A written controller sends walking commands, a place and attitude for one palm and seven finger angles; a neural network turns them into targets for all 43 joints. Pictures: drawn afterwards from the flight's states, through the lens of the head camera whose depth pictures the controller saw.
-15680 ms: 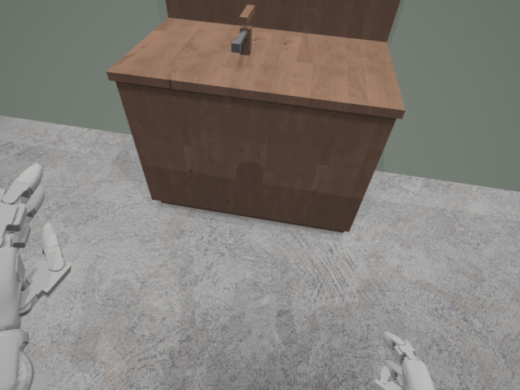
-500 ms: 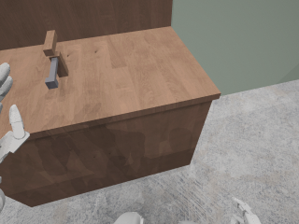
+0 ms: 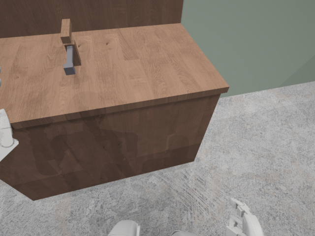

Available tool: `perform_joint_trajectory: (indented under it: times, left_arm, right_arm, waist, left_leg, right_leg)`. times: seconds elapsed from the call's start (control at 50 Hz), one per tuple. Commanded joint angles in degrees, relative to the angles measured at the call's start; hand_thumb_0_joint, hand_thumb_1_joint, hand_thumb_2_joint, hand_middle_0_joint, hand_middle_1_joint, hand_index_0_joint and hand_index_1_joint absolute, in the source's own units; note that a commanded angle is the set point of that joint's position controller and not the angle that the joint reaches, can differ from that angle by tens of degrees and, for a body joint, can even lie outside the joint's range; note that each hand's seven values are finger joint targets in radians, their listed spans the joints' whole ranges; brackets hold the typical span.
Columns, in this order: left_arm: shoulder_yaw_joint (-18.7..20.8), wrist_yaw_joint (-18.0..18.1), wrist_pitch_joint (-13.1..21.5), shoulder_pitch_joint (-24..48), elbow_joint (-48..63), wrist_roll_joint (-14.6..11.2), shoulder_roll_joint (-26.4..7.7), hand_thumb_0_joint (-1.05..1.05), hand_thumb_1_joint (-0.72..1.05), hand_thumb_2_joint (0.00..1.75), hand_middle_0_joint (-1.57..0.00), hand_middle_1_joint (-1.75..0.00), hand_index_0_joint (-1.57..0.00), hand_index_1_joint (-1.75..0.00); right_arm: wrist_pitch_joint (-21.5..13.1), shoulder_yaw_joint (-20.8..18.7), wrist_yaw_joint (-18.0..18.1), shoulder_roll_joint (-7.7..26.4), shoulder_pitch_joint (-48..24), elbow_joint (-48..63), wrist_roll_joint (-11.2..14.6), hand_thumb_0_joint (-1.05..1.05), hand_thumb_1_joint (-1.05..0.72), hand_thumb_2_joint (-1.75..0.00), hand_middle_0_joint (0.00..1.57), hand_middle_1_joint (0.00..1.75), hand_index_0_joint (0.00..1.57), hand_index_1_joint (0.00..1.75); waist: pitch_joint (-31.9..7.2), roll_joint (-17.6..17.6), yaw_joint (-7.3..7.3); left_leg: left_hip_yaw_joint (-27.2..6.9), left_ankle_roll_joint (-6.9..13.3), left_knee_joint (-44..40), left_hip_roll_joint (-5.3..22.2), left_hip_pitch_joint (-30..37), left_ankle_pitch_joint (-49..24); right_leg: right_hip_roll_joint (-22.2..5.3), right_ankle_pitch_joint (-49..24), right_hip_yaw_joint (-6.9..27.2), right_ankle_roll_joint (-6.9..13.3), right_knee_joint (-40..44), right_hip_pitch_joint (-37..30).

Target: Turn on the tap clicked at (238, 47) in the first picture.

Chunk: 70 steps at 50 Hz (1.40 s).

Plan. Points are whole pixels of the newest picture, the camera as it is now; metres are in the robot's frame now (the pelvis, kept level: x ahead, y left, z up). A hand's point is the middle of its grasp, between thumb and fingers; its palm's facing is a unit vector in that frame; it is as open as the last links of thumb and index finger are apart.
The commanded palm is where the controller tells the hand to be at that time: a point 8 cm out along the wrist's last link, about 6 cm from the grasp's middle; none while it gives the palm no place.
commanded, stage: come to a stop and stand still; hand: left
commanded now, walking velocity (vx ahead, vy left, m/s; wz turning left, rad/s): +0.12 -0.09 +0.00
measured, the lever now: (69, 69) +0.59 +0.30 +0.09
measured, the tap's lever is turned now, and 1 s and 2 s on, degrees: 0 0 0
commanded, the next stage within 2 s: look again from close up in 0.40 s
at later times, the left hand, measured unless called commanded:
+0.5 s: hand out of the picture +0.22 +0.26 +0.20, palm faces +0.44 -0.77 -0.47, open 7.4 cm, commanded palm +0.16 +0.29 +0.21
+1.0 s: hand out of the picture +0.26 +0.29 +0.21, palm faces +0.41 -0.83 -0.38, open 7.4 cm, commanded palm +0.20 +0.30 +0.21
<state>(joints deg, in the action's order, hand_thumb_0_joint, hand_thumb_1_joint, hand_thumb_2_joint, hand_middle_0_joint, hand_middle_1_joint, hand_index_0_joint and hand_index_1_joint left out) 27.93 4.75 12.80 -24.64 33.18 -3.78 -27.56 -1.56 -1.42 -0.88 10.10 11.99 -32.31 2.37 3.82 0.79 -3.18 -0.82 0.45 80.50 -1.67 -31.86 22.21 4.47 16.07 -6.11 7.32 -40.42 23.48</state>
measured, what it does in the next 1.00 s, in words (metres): steps on the spot: left foot, then right foot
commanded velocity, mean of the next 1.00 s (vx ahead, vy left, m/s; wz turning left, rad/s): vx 0.04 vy -0.01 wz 0.00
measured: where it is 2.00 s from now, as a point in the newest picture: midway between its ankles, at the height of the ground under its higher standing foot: outside the picture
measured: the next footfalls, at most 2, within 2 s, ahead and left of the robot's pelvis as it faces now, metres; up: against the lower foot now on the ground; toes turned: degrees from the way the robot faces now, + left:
left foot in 0.16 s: +0.03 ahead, +0.16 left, +0.00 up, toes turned +1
right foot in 0.42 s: +0.08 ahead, -0.07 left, +0.00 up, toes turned -2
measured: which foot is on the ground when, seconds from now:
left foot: up 0.00-0.14, down 0.16-0.42, up 0.44-0.64, down 0.66-1.00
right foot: down 0.00-0.18, up 0.20-0.40, down 0.42-1.00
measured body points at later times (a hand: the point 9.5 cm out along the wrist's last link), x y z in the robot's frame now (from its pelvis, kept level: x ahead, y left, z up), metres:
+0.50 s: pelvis +0.00 +0.01 +0.01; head +0.00 -0.02 +0.46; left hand +0.19 +0.30 +0.23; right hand +0.15 -0.21 -0.09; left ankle -0.01 +0.14 -0.69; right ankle +0.04 -0.07 -0.71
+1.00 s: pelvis +0.03 +0.03 +0.03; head +0.03 +0.04 +0.48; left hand +0.23 +0.33 +0.23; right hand +0.19 -0.20 -0.04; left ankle +0.03 +0.11 -0.71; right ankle +0.04 -0.07 -0.71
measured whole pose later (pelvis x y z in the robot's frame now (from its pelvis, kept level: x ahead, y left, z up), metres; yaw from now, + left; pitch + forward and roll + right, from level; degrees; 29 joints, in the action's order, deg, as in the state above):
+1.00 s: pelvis +0.03 +0.03 +0.03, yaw -3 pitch +0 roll -1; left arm 23.8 5.5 13.0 -21.4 23.3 -2.3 -21.6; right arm -8.1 1.6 1.0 12.7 13.2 -32.5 0.1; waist 0.8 0.7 1.9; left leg 3.1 3.3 25.9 -1.9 -11.5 14.2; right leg 2.6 11.2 -0.3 1.8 -24.1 12.5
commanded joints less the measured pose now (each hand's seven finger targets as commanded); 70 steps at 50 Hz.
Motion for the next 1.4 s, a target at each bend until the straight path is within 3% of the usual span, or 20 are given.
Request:
perform_joint_trajectory:
  times: [0.0,0.1,0.14,0.16,0.24,0.34,0.38,0.42,0.46,0.48,0.5,0.54,0.6,0.7,0.98,1.14,1.2,1.26,1.3,1.38]
  left_arm:
    - [4.91,0.24,-0.12,2.09,7.24,-1.8,-6.97,0.0,0.9,0.9,-0.2,-0.3,-0.2,-0.3]
    - [-2.35,3.16,0.16,7.25,16.94,0.2,-5.05,0.0,0.9,0.9,-0.2,-0.3,-0.2,-0.3]
    - [-4.31,4.61,0.72,9.48,17.59,1.05,-2.76,0.0,0.9,0.9,-0.2,-0.3,-0.2,-0.3]
    - [-3.69,5.08,1.25,11.88,18.79,1.82,-4.5,0.0,0.9,0.9,-0.2,-0.3,-0.2,-0.3]
    - [0.46,4.55,0.2,7.26,11.38,2.11,-6.62,0.0,0.9,0.9,-0.2,-0.3,-0.2,-0.3]
    - [2.54,3.99,-1.53,-1.85,-0.98,0.69,-4.38,0.0,0.9,0.9,-0.2,-0.3,-0.2,-0.3]
    - [1.8,3.53,-1.93,-0.69,-4.22,0.73,-4.14,0.0,0.9,0.9,-0.2,-0.3,-0.2,-0.3]
    - [0.51,3.1,-1.65,2.36,-4.74,0.24,-5.01,0.0,0.9,0.9,-0.2,-0.3,-0.2,-0.3]
    - [-3.75,2.59,-1.75,4.37,-2.42,-0.05,-1.56,0.0,0.9,0.9,-0.2,-0.3,-0.2,-0.3]
    - [23.35,2.02,4.7,51.88,6.85,3.31,-36.96,0.0,0.9,0.9,-0.2,-0.3,-0.2,-0.3]
    - [15.48,0.58,5.34,47.99,-2.99,1.71,-24.59,0.0,0.9,0.9,-0.2,-0.3,-0.2,-0.3]
    - [0.61,0.91,5.27,22.86,-11.64,1.13,-5.04,0.0,0.9,0.9,-0.2,-0.3,-0.2,-0.3]
    - [-6.23,1.4,4.83,15.5,-2.53,1.03,1.35,0.0,0.9,0.9,-0.2,-0.3,-0.2,-0.3]
    - [5.26,1.96,5.23,4.42,7.04,1.26,-9.59,0.0,0.9,0.9,-0.2,-0.3,-0.2,-0.3]
    - [-5.65,0.8,1.59,8.64,-0.44,1.59,1.09,0.0,0.9,0.9,-0.2,-0.3,-0.2,-0.3]
    - [-2.7,2.12,0.9,15.64,5.47,2.75,-3.54,0.0,0.9,0.9,-0.2,-0.3,-0.2,-0.3]
    - [-0.92,2.47,0.4,12.62,5.51,2.45,-4.47,0.0,0.9,0.9,-0.2,-0.3,-0.2,-0.3]
    - [0.12,2.64,0.48,7.3,5.11,1.47,-4.12,0.0,0.9,0.9,-0.2,-0.3,-0.2,-0.3]
    - [-0.13,3.11,1.1,5.45,4.66,1.18,-3.06,0.0,0.9,0.9,-0.2,-0.3,-0.2,-0.3]
    - [-1.33,3.78,2.61,6.17,8.9,1.35,-2.5,0.0,0.9,0.9,-0.2,-0.3,-0.2,-0.3]
  right_arm:
    - [-1.67,-2.39,1.04,7.48,-5.05,9.04,-0.29,0.0,-0.9,-0.9,0.2,0.3,0.2,0.3]
    - [-8.19,-0.65,4.25,7.1,-1.99,6.96,-1.73,0.0,-0.9,-0.9,0.2,0.3,0.2,0.3]
    - [-9.36,-0.96,4.61,8.9,-0.84,6.25,-2.3,0.0,-0.9,-0.9,0.2,0.3,0.2,0.3]
    - [-9.62,-0.67,4.2,8.11,-1.41,6.17,-1.66,0.0,-0.9,-0.9,0.2,0.3,0.2,0.3]
    - [-9.43,-1.53,1.84,8.22,-1.59,4.56,-1.51,0.0,-0.9,-0.9,0.2,0.3,0.2,0.3]
    - [-6.01,-1.67,1.73,8.95,-1.23,6.6,-0.56,0.0,-0.9,-0.9,0.2,0.3,0.2,0.3]
    - [-5.41,-1.7,1.82,8.38,-0.61,6.49,-0.26,0.0,-0.9,-0.9,0.2,0.3,0.2,0.3]
    - [-5.49,-1.73,1.69,7.81,-3.05,7.31,-0.1,0.0,-0.9,-0.9,0.2,0.3,0.2,0.3]
    - [-6.1,-2.22,1.51,9.08,-2.14,6.24,0.27,0.0,-0.9,-0.9,0.2,0.3,0.2,0.3]
    - [-10.75,-2.67,1.64,7.82,0.63,3.39,-3.12,0.0,-0.9,-0.9,0.2,0.3,0.2,0.3]
    - [-10.96,-0.54,1.15,4.71,-6.11,2.77,0.05,0.0,-0.9,-0.9,0.2,0.3,0.2,0.3]
    - [-11.27,-0.31,1.02,5.19,-4.58,3.68,-1.04,0.0,-0.9,-0.9,0.2,0.3,0.2,0.3]
    - [-11.82,-1.51,-0.49,6.78,-4.09,4.52,-1.04,0.0,-0.9,-0.9,0.2,0.3,0.2,0.3]
    - [-10.61,-1.49,-0.37,9.18,-5.75,7.48,-1.65,0.0,-0.9,-0.9,0.2,0.3,0.2,0.3]
    - [-8.83,-0.35,2.48,9.77,-4.06,8.49,-2.37,0.0,-0.9,-0.9,0.2,0.3,0.2,0.3]
    - [-7.01,0.84,3.33,8.61,-5.24,9.63,-3.07,0.0,-0.9,-0.9,0.2,0.3,0.2,0.3]
    - [-6.67,1.11,2.88,8.39,-6.04,10.28,-2.71,0.0,-0.9,-0.9,0.2,0.3,0.2,0.3]
    - [-6.39,0.0,2.33,8.07,-5.38,10.37,-1.91,0.0,-0.9,-0.9,0.2,0.3,0.2,0.3]
    - [-6.15,-0.07,1.7,7.69,-5.41,10.36,-1.3,0.0,-0.9,-0.9,0.2,0.3,0.2,0.3]
    - [-5.04,1.24,1.34,6.42,-6.39,8.95,-1.83,0.0,-0.9,-0.9,0.2,0.3,0.2,0.3]
  waist:
    - [-3.24,4.32,1.62]
    - [-11.32,-2.97,2.99]
    - [-11.77,-23.55,3.05]
    - [-10.22,-24.77,2.85]
    - [-2.64,-14.49,2.64]
    - [-4.62,-7.63,3.98]
    - [-6.04,5.65,3.28]
    - [-4.04,17.39,2.44]
    - [-3.89,12.33,2.74]
    - [7.73,18.73,4.66]
    - [-0.83,4.26,4.44]
    - [-5.53,1.59,4.99]
    - [-13.7,-2.53,5.56]
    - [-12.3,-3.11,6.47]
    - [-10.59,-3.02,4.0]
    - [-5.91,-9.22,3.94]
    - [-7.54,-6.43,4.44]
    - [-12.83,6.68,4.9]
    - [-11.04,7.29,5.52]
    - [-6.65,1.02,5.11]
  left_leg:
    - [-0.26,-0.55,-5.12,6.09,3.59,-3.91]
    - [7.41,2.58,-52.65,0.98,28.74,-1.11]
    - [-9.34,6.84,-63.91,12.07,34.26,2.15]
    - [-18.01,10.22,-64.12,18.08,31.36,-4.87]
    - [-16.38,11.02,-62.32,18.09,21.75,-16.83]
    - [-6.79,5.49,-57.71,13.76,5.51,-1.22]
    - [-1.85,3.33,-45.9,8.22,2.67,3.12]
    - [0.62,0.47,-25.69,1.7,-1.4,3.65]
    - [-3.0,0.09,-24.74,3.58,2.25,1.13]
    - [2.96,-3.05,-17.88,-0.11,4.01,-9.48]
    - [-4.0,-1.34,-28.79,0.7,12.76,-3.58]
    - [1.98,-0.98,-44.94,1.58,16.48,-0.9]
    - [5.52,0.15,-56.27,-0.62,23.98,-10.52]
    - [-3.01,2.65,-60.75,6.83,21.79,-5.11]
    - [-4.11,2.19,-60.1,8.33,24.33,-8.89]
    - [-9.86,3.73,-60.67,13.93,27.17,-13.49]
    - [-2.77,1.77,-53.24,10.51,20.16,-19.72]
    - [4.67,-0.04,-31.19,3.41,8.15,-18.56]
    - [2.81,-0.82,-19.25,2.07,-8.03,6.63]
    - [2.3,0.28,-29.91,6.69,-2.88,2.8]
  right_leg:
    - [-18.46,23.73,21.68,6.69,27.76,15.35]
    - [-11.29,21.83,13.67,0.74,15.59,8.93]
    - [-2.0,15.65,4.98,-3.74,-9.46,12.35]
    - [0.01,13.04,4.6,-5.26,-21.81,14.51]
    - [-4.35,6.82,8.87,-5.84,-24.29,14.54]
    - [-2.92,2.94,2.23,-6.37,7.65,-15.02]
    - [-7.29,1.57,8.35,-5.04,17.23,-20.97]
    - [-21.85,1.61,31.64,3.01,27.14,-15.03]
    - [-21.5,5.0,30.67,3.57,27.38,-9.6]
    - [-13.79,-11.26,30.35,0.69,30.65,1.48]
    - [-18.03,-18.32,21.93,5.24,24.45,-1.19]
    - [-16.28,-17.77,18.83,1.51,22.76,-11.76]
    - [-12.17,-13.84,15.9,-4.78,20.08,-19.37]
    - [-9.48,2.3,15.76,-7.42,19.68,-13.47]
    - [-5.72,-5.37,9.09,-5.21,16.04,-10.08]
    - [-3.52,0.51,3.26,-4.56,8.69,-2.27]
    - [-4.73,-8.74,4.95,-2.93,12.57,-13.32]
    - [-14.82,-20.28,24.46,5.19,15.55,-25.66]
    - [-22.72,-29.94,33.96,10.99,17.67,-35.03]
    - [-19.71,-25.7,20.91,6.78,17.15,-24.33]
